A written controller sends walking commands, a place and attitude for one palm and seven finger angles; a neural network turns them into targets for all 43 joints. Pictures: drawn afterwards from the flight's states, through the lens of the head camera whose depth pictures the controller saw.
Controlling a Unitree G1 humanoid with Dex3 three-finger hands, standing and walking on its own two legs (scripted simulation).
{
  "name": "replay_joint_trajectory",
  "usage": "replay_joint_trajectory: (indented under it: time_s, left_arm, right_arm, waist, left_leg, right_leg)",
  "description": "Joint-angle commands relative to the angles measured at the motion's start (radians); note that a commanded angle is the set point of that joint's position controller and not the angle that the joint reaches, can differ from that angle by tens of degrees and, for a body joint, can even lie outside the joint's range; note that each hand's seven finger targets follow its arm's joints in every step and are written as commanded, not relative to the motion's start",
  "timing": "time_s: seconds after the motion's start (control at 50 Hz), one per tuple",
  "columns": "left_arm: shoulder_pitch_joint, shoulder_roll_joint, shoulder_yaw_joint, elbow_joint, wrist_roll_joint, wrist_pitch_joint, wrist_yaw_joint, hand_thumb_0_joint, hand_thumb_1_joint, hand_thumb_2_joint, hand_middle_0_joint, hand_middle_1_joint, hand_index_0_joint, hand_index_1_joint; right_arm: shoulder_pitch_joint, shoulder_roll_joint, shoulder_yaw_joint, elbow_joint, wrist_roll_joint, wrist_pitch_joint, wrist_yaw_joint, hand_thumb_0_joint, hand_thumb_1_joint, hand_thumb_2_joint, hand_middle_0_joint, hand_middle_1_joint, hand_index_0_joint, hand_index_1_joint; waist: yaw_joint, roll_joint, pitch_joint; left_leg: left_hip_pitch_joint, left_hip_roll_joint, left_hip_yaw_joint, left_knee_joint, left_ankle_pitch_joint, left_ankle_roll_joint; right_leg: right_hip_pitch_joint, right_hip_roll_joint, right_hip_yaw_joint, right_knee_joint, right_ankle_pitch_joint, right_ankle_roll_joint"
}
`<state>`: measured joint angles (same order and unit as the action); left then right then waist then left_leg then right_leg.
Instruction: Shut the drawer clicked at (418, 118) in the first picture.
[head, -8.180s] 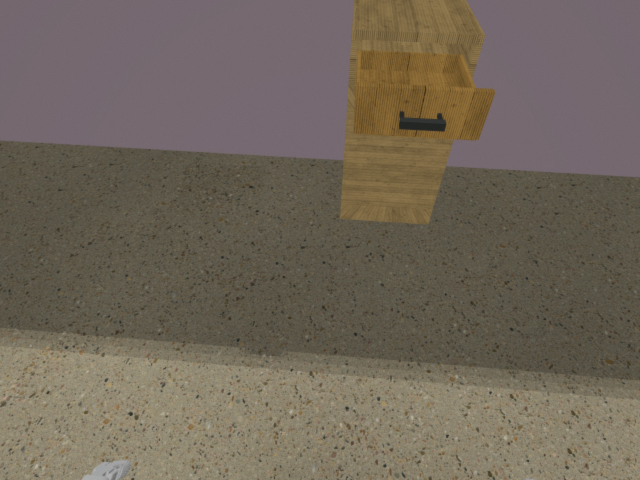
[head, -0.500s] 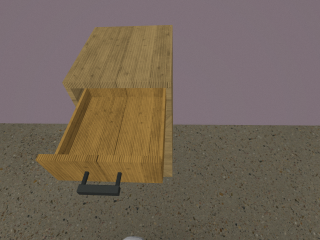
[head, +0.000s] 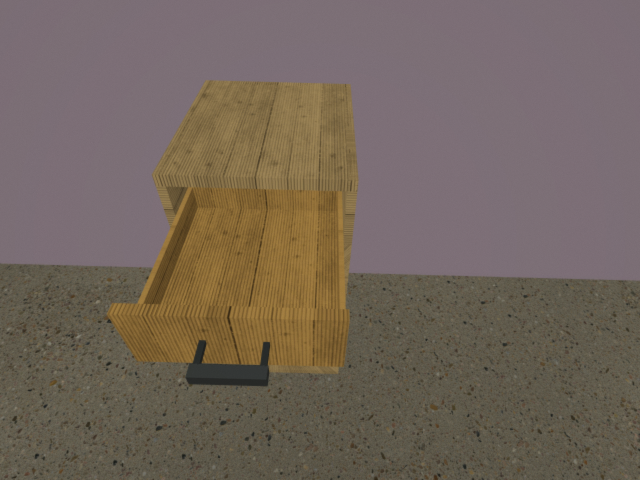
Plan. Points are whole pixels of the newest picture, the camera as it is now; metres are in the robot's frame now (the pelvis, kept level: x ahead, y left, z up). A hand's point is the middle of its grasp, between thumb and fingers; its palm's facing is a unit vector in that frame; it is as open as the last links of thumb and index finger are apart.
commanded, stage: come to a stop and stand still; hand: left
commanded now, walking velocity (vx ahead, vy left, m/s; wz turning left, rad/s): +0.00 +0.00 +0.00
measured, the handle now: (231, 361) +0.30 +0.17 -0.07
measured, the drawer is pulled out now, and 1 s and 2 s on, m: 0.30 0.30 0.30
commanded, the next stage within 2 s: look again from close up in 0.12 s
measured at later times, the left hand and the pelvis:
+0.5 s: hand out of the picture +0.02 +0.17 -0.19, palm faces +0.02 -0.98 -0.20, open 7.3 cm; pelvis +0.02 +0.01 -0.01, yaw +0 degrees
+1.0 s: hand (178, 431) +0.20 +0.21 -0.08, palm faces +0.22 -0.96 -0.18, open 7.2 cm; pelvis +0.05 +0.03 -0.01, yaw +1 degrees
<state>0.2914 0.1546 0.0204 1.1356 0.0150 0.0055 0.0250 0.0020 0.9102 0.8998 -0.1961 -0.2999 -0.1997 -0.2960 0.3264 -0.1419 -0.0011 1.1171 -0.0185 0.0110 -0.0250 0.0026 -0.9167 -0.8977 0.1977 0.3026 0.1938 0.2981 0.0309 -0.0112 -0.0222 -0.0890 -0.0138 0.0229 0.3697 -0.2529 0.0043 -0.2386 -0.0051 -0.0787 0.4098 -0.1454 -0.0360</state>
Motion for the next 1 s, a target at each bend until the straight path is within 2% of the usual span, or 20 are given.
replay_joint_trajectory:
  time_s: [0.0,0.18,0.2,0.22,0.28,0.3,0.34,0.38,0.46,0.5,0.6,0.82,0.84,0.86,0.88,0.9,0.92,0.94,0.96,0.98]
  left_arm:
    - [0.076,0.069,0.010,-0.008,0.002,-0.009,0.006,0.000,0.900,0.900,-0.200,-0.300,-0.200,-0.300]
    - [0.096,0.038,0.003,0.009,-0.006,-0.031,0.014,0.000,0.900,0.900,-0.200,-0.300,-0.200,-0.300]
    - [0.017,0.211,-0.013,-0.116,-0.006,-0.063,-0.001,0.000,0.900,0.900,-0.200,-0.300,-0.200,-0.300]
    - [0.086,0.095,-0.011,-0.094,0.002,-0.039,0.008,0.000,0.900,0.900,-0.200,-0.300,-0.200,-0.300]
    - [0.125,0.081,-0.022,-0.090,0.004,-0.037,0.015,0.000,0.900,0.900,-0.200,-0.300,-0.200,-0.300]
    - [0.098,0.114,-0.017,-0.099,0.001,-0.034,0.016,0.000,0.900,0.900,-0.200,-0.300,-0.200,-0.300]
    - [0.077,0.095,-0.014,-0.103,0.000,-0.035,0.021,0.000,0.900,0.900,-0.200,-0.300,-0.200,-0.300]
    - [0.057,0.089,-0.011,-0.107,-0.001,-0.036,0.023,0.000,0.900,0.900,-0.200,-0.300,-0.200,-0.300]
    - [0.054,0.070,-0.017,-0.100,-0.003,-0.038,0.022,0.000,0.900,0.900,-0.200,-0.300,-0.200,-0.300]
    - [0.059,0.071,-0.020,-0.093,-0.005,-0.039,0.021,0.000,0.900,0.900,-0.200,-0.300,-0.200,-0.300]
    - [0.058,0.072,-0.016,-0.091,-0.011,-0.043,0.026,0.000,0.900,0.900,-0.200,-0.300,-0.200,-0.300]
    - [0.025,0.080,-0.005,-0.108,-0.009,-0.030,0.033,0.000,0.900,0.900,-0.200,-0.300,-0.200,-0.300]
    - [0.148,0.135,0.011,-0.050,-0.003,-0.044,0.062,0.000,0.900,0.900,-0.200,-0.300,-0.200,-0.300]
    - [-0.700,0.361,0.166,-1.643,-0.153,-0.245,0.063,0.000,0.900,0.900,-0.220,-0.322,-0.220,-0.322]
    - [-0.133,0.245,0.100,-1.347,-0.077,-0.180,0.079,0.000,0.900,0.900,-0.240,-0.343,-0.240,-0.343]
    - [-0.051,0.140,0.045,-1.236,-0.109,-0.129,0.126,0.000,0.900,0.900,-0.260,-0.365,-0.260,-0.365]
    - [0.208,-0.087,-0.096,-1.050,-0.120,-0.041,0.113,0.000,0.900,0.900,-0.280,-0.387,-0.280,-0.387]
    - [0.078,-0.097,-0.115,-1.187,-0.136,-0.066,0.085,0.000,0.900,0.900,-0.300,-0.408,-0.300,-0.408]
    - [0.156,-0.042,-0.047,-1.228,-0.135,-0.108,0.057,0.000,0.900,0.900,-0.320,-0.430,-0.320,-0.430]
    - [0.307,-0.055,-0.041,-1.200,-0.135,-0.147,0.022,0.000,0.900,0.900,-0.340,-0.452,-0.340,-0.452]
  right_arm:
    - [0.056,-0.084,-0.013,-0.031,0.005,-0.015,-0.009,0.000,-0.900,-0.900,0.200,0.300,0.200,0.300]
    - [0.145,-0.040,-0.004,0.008,0.011,-0.031,-0.016,0.000,-0.900,-0.900,0.200,0.300,0.200,0.300]
    - [0.018,-0.136,-0.043,-0.137,-0.018,-0.025,0.002,0.000,-0.900,-0.900,0.200,0.300,0.200,0.300]
    - [0.047,-0.098,-0.042,-0.113,-0.013,-0.055,-0.010,0.000,-0.900,-0.900,0.200,0.300,0.200,0.300]
    - [0.062,-0.041,-0.031,-0.101,-0.002,-0.032,-0.001,0.000,-0.900,-0.900,0.200,0.300,0.200,0.300]
    - [0.090,-0.050,-0.029,-0.091,-0.004,-0.024,0.000,0.000,-0.900,-0.900,0.200,0.300,0.200,0.300]
    - [0.126,-0.032,-0.028,-0.071,-0.003,-0.018,0.001,0.000,-0.900,-0.900,0.200,0.300,0.200,0.300]
    - [0.140,-0.027,-0.025,-0.057,-0.001,-0.021,-0.001,0.000,-0.900,-0.900,0.200,0.300,0.200,0.300]
    - [0.107,-0.046,-0.016,-0.054,0.001,-0.032,-0.003,0.000,-0.900,-0.900,0.200,0.300,0.200,0.300]
    - [0.093,-0.061,-0.013,-0.048,0.004,-0.040,-0.005,0.000,-0.900,-0.900,0.200,0.300,0.200,0.300]
    - [0.078,-0.084,-0.011,-0.036,0.009,-0.051,-0.012,0.000,-0.900,-0.900,0.200,0.300,0.200,0.300]
    - [0.029,-0.105,-0.014,-0.017,0.009,-0.045,-0.015,0.000,-0.900,-0.900,0.200,0.300,0.200,0.300]
    - [-0.062,-0.142,-0.028,-0.090,0.018,-0.047,-0.009,0.000,-0.900,-0.900,0.200,0.300,0.200,0.300]
    - [-0.092,-0.301,-0.056,-0.453,0.062,-0.221,-0.026,0.000,-0.900,-0.900,0.200,0.300,0.200,0.300]
    - [-0.111,-0.199,-0.027,-0.394,0.016,-0.323,-0.060,0.000,-0.900,-0.900,0.200,0.300,0.200,0.300]
    - [-0.113,-0.208,-0.040,-0.307,0.015,-0.348,-0.059,0.000,-0.900,-0.900,0.200,0.300,0.200,0.300]
    - [-0.079,-0.163,-0.034,-0.293,0.032,-0.347,-0.040,0.000,-0.900,-0.900,0.200,0.300,0.200,0.300]
    - [-0.105,-0.196,-0.049,-0.368,0.030,-0.356,-0.018,0.000,-0.900,-0.900,0.200,0.300,0.200,0.300]
    - [-0.106,-0.209,-0.080,-0.408,0.016,-0.367,-0.007,0.000,-0.900,-0.900,0.200,0.300,0.200,0.300]
    - [-0.128,-0.210,-0.089,-0.450,0.009,-0.372,0.002,0.000,-0.900,-0.900,0.200,0.300,0.200,0.300]
  waist:
    - [0.007,0.023,0.185]
    - [-0.017,0.000,0.101]
    - [-0.078,-0.013,0.174]
    - [-0.014,0.008,0.104]
    - [-0.031,-0.053,0.049]
    - [-0.051,-0.057,0.045]
    - [-0.065,-0.054,0.056]
    - [-0.071,-0.001,0.072]
    - [-0.049,0.042,0.125]
    - [-0.039,0.069,0.104]
    - [-0.035,0.024,0.037]
    - [-0.031,0.008,0.041]
    - [0.028,-0.167,-0.005]
    - [-0.096,0.138,-0.483]
    - [-0.021,0.340,-0.411]
    - [-0.037,0.331,-0.313]
    - [-0.062,0.162,-0.140]
    - [-0.071,0.067,-0.005]
    - [-0.045,0.029,-0.033]
    - [-0.016,-0.025,-0.022]
  left_leg:
    - [-0.264,0.118,-0.131,-0.190,-0.210,0.037]
    - [-0.156,0.103,-0.091,-0.116,-0.019,0.027]
    - [-0.185,-0.004,-0.088,-0.086,0.081,0.045]
    - [-0.221,0.122,-0.092,-0.051,-0.145,0.051]
    - [-0.244,0.045,-0.058,0.060,-0.133,0.045]
    - [-0.215,0.036,-0.054,0.088,-0.146,0.040]
    - [-0.189,0.027,-0.035,0.144,-0.119,0.041]
    - [-0.175,0.038,-0.039,0.134,-0.090,0.041]
    - [-0.230,0.078,-0.088,0.060,-0.063,0.048]
    - [-0.210,0.104,-0.110,0.030,0.013,0.052]
    - [-0.131,0.111,-0.101,0.059,0.328,0.043]
    - [-0.069,0.110,-0.101,0.034,0.393,0.034]
    - [-0.144,0.132,-0.044,0.248,0.398,0.010]
    - [0.041,0.022,-0.068,0.100,0.567,0.009]
    - [0.175,0.084,-0.074,0.036,0.858,-0.031]
    - [0.104,0.083,-0.073,0.045,0.861,-0.078]
    - [0.024,0.093,-0.098,0.035,0.809,-0.075]
    - [-0.042,0.104,-0.124,0.076,0.832,-0.068]
    - [-0.081,0.106,-0.127,0.123,0.787,-0.067]
    - [-0.157,0.092,-0.117,0.174,0.715,-0.064]
  right_leg:
    - [0.069,-0.082,0.111,-0.080,-0.128,0.026]
    - [0.073,-0.103,0.130,-0.095,-0.050,0.010]
    - [-0.037,-0.018,0.110,0.074,-0.074,-0.040]
    - [-0.025,-0.073,0.094,0.057,-0.208,-0.022]
    - [-0.016,-0.114,0.193,-0.055,-0.300,-0.025]
    - [-0.055,-0.132,0.225,-0.072,-0.366,-0.035]
    - [-0.118,-0.150,0.245,-0.108,-0.405,-0.038]
    - [-0.138,-0.144,0.226,-0.090,-0.353,-0.036]
    - [-0.091,-0.105,0.174,-0.026,-0.211,-0.027]
    - [-0.041,-0.090,0.142,0.010,-0.090,-0.022]
    - [0.063,-0.101,0.098,0.088,0.241,-0.022]
    - [0.088,-0.111,0.075,0.084,0.231,-0.012]
    - [0.146,-0.147,0.121,0.076,0.604,0.015]
    - [0.166,-0.069,0.109,0.165,0.539,-0.018]
    - [0.095,-0.014,0.039,0.198,0.164,-0.024]
    - [-0.020,-0.013,-0.001,0.235,-0.025,-0.003]
    - [-0.137,-0.017,-0.017,0.246,-0.125,0.018]
    - [-0.188,-0.023,-0.028,0.230,-0.078,0.018]
    - [-0.186,-0.020,-0.034,0.216,-0.075,0.016]
    - [-0.182,-0.014,-0.040,0.201,-0.032,0.010]
